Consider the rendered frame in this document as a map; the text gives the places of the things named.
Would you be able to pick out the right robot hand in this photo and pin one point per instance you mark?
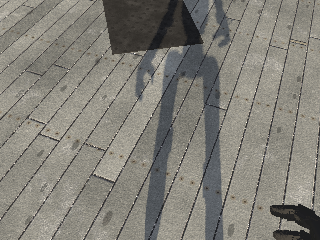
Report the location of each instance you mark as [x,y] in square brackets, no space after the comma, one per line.
[302,216]

